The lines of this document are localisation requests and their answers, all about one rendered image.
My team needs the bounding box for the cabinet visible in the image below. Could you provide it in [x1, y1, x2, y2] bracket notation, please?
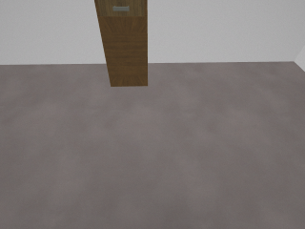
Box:
[94, 0, 148, 87]

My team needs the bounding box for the handle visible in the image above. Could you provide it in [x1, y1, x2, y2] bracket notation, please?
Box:
[112, 6, 130, 11]

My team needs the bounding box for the drawer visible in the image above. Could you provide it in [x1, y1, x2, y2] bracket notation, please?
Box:
[97, 0, 145, 16]

